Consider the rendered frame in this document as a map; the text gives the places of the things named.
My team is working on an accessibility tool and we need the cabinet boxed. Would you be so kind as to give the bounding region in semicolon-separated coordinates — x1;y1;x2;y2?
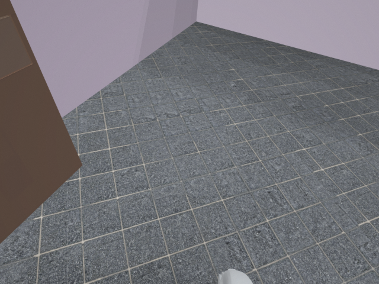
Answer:
0;0;82;244

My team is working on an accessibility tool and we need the drawer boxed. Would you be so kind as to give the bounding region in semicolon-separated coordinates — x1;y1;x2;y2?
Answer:
0;15;31;78

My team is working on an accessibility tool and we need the robot right thigh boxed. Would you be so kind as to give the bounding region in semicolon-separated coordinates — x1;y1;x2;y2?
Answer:
218;270;253;284

